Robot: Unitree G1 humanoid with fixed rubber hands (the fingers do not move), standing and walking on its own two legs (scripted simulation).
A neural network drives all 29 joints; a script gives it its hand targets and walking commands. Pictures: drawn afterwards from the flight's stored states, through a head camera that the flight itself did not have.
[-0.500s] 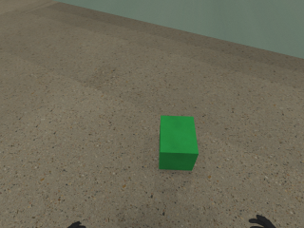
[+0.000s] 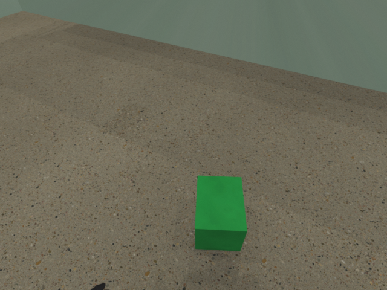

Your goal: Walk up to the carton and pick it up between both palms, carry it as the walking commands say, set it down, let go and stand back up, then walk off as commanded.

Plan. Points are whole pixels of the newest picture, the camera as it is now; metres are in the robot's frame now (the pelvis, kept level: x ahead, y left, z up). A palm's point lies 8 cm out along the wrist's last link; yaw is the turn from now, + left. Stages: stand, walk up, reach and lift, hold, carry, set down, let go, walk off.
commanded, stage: walk up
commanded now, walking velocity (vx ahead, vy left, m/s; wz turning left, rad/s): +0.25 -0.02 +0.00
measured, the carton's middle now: (218, 212) +0.63 -0.07 -0.65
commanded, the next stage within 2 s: none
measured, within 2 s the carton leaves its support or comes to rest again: neither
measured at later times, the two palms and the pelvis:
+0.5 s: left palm out of the picture +0.15 +0.20 -0.05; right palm out of the picture +0.11 -0.33 -0.12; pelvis +0.06 -0.06 +0.02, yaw -3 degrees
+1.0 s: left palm (67, 280) +0.18 +0.33 -0.12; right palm out of the picture +0.15 -0.21 -0.06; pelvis +0.11 +0.08 +0.01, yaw -1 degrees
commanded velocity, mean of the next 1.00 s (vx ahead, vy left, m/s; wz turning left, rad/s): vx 0.25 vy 0.07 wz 0.00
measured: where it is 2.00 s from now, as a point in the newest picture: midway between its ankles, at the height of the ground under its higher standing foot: outside the picture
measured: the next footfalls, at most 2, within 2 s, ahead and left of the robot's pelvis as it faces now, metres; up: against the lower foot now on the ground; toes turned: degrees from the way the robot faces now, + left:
right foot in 0.04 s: +0.14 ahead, -0.13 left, +0.00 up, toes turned -3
left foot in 0.84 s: +0.16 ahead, +0.14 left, +0.00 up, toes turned +3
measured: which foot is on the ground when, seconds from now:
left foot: down 0.00-0.04, up 0.06-0.82, down 0.84-1.00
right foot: up 0.00-0.02, down 0.04-0.84, up 0.86-1.00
